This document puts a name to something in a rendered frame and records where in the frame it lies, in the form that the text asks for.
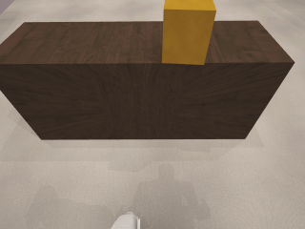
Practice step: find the pedestal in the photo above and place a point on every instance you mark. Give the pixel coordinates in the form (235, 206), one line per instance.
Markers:
(105, 80)

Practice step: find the robot left thigh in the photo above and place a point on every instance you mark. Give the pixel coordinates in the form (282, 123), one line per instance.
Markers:
(127, 221)

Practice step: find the carton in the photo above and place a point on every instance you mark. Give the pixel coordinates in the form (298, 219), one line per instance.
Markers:
(187, 30)

